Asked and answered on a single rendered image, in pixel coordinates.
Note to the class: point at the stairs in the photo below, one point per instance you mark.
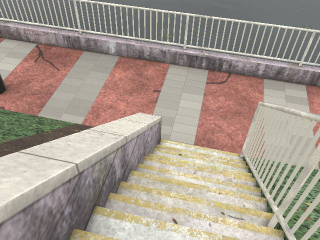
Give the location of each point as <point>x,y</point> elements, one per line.
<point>184,192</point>

